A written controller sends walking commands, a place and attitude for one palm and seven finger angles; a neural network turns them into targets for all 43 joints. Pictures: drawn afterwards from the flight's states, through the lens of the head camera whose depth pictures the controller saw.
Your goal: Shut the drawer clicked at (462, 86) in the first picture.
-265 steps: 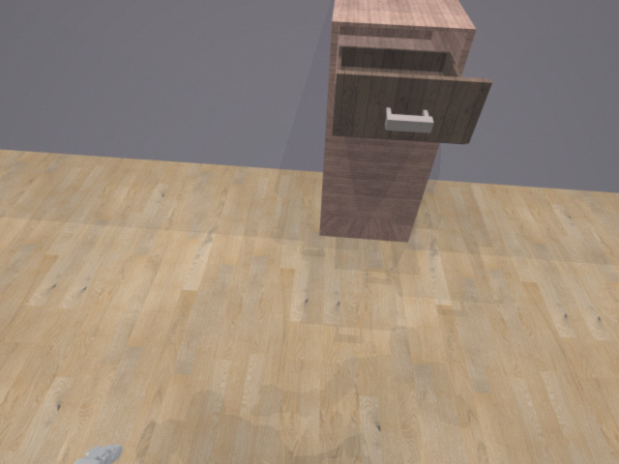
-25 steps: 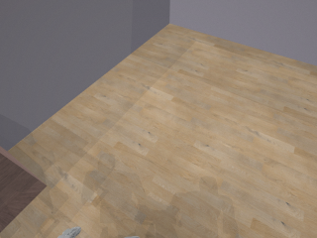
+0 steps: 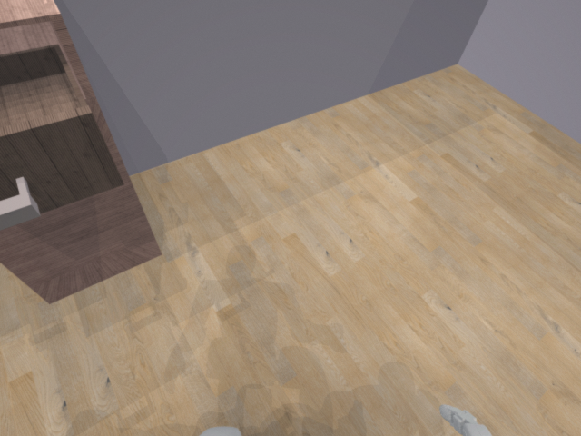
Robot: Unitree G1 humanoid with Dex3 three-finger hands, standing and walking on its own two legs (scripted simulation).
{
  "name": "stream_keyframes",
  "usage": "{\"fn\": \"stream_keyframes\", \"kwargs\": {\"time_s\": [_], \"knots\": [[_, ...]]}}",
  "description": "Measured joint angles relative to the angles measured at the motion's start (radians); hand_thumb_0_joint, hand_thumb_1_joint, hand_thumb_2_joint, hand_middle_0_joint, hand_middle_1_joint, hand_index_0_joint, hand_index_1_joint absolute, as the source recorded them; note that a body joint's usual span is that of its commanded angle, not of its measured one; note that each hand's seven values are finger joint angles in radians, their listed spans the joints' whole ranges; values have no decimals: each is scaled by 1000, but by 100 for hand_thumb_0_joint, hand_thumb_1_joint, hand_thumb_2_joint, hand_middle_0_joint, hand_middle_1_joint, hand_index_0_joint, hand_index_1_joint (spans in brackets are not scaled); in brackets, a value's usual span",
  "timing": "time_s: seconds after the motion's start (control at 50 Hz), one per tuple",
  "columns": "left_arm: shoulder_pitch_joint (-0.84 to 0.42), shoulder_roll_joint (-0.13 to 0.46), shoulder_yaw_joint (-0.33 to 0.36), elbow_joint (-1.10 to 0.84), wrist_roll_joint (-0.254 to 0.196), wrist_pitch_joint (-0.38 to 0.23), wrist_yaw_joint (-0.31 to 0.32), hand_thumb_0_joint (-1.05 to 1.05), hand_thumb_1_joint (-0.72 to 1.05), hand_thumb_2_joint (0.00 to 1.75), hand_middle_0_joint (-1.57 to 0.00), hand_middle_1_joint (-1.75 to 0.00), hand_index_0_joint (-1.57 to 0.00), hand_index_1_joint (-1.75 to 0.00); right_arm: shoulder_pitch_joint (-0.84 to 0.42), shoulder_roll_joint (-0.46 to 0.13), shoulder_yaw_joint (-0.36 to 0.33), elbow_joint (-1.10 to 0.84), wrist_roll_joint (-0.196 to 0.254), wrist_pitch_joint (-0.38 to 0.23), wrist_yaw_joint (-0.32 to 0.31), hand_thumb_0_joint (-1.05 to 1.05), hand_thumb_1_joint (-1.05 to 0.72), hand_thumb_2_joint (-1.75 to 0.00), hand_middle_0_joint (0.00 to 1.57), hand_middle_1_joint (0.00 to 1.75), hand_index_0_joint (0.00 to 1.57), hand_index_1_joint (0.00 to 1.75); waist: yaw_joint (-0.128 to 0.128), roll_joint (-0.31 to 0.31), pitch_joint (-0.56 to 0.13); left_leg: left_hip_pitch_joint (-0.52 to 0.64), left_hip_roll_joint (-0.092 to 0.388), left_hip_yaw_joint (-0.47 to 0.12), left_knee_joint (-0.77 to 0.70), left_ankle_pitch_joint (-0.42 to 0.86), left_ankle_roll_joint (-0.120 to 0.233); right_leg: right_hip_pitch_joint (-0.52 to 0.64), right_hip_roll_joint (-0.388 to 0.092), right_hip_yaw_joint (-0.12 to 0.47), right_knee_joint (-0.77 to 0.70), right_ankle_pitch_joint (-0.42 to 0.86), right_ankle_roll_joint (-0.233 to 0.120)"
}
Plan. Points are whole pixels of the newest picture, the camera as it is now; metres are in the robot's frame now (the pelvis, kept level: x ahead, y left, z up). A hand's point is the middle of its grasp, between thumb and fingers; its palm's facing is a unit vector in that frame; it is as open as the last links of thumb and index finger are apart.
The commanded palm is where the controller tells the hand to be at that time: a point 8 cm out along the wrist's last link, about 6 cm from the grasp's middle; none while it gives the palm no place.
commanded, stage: turn to face it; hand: left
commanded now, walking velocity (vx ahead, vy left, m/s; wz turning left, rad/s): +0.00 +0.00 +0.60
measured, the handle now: out of the picture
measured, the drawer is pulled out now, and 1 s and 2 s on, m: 0.30 0.30 0.30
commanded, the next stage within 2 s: take the last steps up to it in 1.08 s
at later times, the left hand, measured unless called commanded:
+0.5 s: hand out of the picture +0.07 +0.21 -0.12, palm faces +0.28 -0.92 -0.27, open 7.4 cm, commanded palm none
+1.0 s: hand out of the picture -0.18 +0.18 -0.18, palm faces +0.60 -0.76 -0.25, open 7.4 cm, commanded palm none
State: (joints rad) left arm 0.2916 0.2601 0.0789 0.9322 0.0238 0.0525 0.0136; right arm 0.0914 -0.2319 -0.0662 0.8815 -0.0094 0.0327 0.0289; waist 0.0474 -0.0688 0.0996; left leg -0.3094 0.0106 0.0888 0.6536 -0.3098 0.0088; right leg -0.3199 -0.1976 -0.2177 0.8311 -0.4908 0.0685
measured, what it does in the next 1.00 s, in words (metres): steps on the spot, turning left: right foot, then left foot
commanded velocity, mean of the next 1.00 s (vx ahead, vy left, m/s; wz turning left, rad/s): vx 0.00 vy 0.00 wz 0.51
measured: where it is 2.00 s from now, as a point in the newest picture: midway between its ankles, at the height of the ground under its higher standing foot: outside the picture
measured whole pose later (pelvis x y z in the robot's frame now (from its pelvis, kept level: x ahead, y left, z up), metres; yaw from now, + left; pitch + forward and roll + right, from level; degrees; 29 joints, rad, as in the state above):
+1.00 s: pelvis -0.06 +0.01 +0.00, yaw +33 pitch -1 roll +0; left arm 0.31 0.27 0.07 0.96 0.02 0.06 0.02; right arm 0.11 -0.24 -0.06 0.91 -0.01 0.03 0.02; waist 0.05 -0.06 0.10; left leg -0.28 0.00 0.07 0.64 -0.34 0.04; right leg -0.32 -0.18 -0.15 0.83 -0.51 0.07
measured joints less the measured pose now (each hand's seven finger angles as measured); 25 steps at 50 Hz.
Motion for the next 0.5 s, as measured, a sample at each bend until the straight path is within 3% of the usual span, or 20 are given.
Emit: {"fn": "stream_keyframes", "kwargs": {"time_s": [0.04, 0.08, 0.18, 0.36, 0.44, 0.48, 0.5], "knots": [[-9, 17, 9, 10, 1, 20, 4, 1, 91, 90, -20, -30, -20, -30, 4, 16, 12, -4, 0, -11, -4, 0, -91, -90, 20, 29, 20, 30, 3, -6, 1, 3, -5, -9, 2, -23, 32, -72, 37, 75, 168, -48, 7], [-26, 22, 15, 15, 0, 26, 3, 1, 91, 90, -20, -30, -20, -30, 17, 26, 18, -4, -3, -12, -15, 0, -90, -90, 20, 29, 20, 30, -6, 3, -5, 17, -9, -30, -34, -7, 38, -124, 63, 116, 270, -7, 12], [-74, 16, 14, -12, -2, 11, -5, 1, 91, 90, -20, -30, -20, -30, 57, 35, 24, 16, -3, -7, -24, 0, -90, -90, 21, 30, 21, 30, -24, 27, -16, 51, -34, -80, -136, 65, 49, -174, 88, 183, 297, 108, 24], [-161, -15, 3, -58, -9, 6, 4, 1, 91, 90, -20, -30, -20, -30, 139, 36, 9, 47, -10, 6, -24, 0, -90, -90, 21, 30, 21, 30, -79, 64, -41, 28, -73, -179, -169, 117, 40, -89, 140, 224, 64, 70, 21], [-186, -38, -9, -80, -16, -6, 6, 1, 91, 90, -20, -30, -20, -30, 164, 21, -5, 57, -12, 18, -25, 0, -90, -90, 21, 30, 21, 30, -98, 89, -44, -7, -90, -227, -146, 125, 19, -10, 179, 225, -100, 79, 5], [-183, -47, -16, -92, -19, -17, 7, 1, 91, 90, -20, -30, -20, -30, 177, 12, -13, 59, -8, 24, -24, 0, -90, -90, 21, 30, 21, 30, -99, 98, -52, -33, -105, -248, -118, 121, 4, 59, 189, 218, -245, 148, -6], [-179, -54, -18, -94, -16, -25, 9, 0, 91, 90, -20, -30, -20, -30, 181, 4, -19, 61, -3, 27, -24, 0, -90, -90, 21, 30, 21, 30, -97, 109, -54, -52, -105, -254, -83, 98, -3, 82, 192, 208, -296, 167, -29]]}}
